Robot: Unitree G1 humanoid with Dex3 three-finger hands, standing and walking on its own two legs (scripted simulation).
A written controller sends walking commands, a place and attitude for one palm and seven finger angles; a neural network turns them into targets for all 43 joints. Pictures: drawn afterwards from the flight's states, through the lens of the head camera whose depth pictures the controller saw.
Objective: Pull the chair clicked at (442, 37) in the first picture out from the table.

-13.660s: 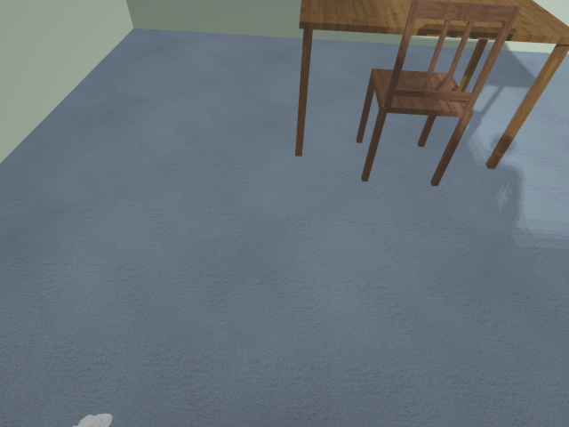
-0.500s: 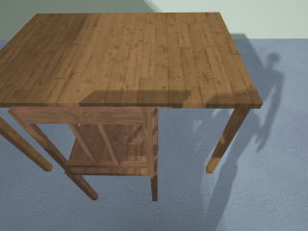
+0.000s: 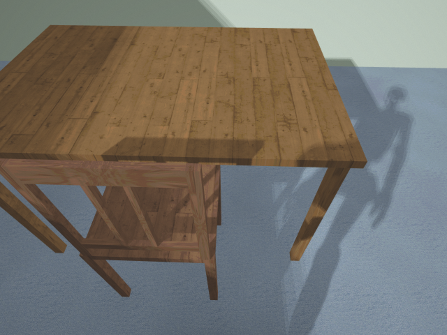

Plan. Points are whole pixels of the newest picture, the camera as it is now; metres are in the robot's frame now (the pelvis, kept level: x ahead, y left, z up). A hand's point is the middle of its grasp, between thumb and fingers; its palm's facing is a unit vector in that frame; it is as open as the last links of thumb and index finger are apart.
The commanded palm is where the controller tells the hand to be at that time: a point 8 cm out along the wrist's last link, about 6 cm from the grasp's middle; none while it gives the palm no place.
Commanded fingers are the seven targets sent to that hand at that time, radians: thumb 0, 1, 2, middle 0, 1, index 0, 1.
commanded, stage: come to a stop and stand still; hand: left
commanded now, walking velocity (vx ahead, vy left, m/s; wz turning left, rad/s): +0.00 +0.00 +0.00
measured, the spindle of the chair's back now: (108, 217) +0.38 +0.31 -0.10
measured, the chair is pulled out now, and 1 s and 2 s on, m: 0.00 0.00 0.00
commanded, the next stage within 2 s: look again from close up in 0.62 s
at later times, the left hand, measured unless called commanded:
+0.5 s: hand out of the picture -0.03 +0.16 -0.17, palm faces +0.02 -0.98 -0.19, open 7.4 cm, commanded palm none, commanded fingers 0.00 0.90 0.90 -0.20 -0.30 -0.20 -0.30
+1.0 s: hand out of the picture -0.04 +0.17 -0.18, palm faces +0.01 -0.98 -0.18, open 7.4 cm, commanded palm none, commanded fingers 0.00 0.90 0.90 -0.20 -0.30 -0.20 -0.30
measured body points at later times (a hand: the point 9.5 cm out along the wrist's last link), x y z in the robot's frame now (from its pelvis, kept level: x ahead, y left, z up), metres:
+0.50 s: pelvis -0.02 -0.01 +0.00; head +0.00 -0.01 +0.45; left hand -0.03 +0.21 -0.16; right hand -0.03 -0.21 -0.16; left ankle -0.06 +0.13 -0.74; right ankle -0.03 -0.10 -0.74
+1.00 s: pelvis -0.02 +0.01 +0.00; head -0.01 +0.01 +0.45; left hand -0.03 +0.23 -0.16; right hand -0.05 -0.19 -0.16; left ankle -0.06 +0.13 -0.74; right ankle -0.03 -0.10 -0.74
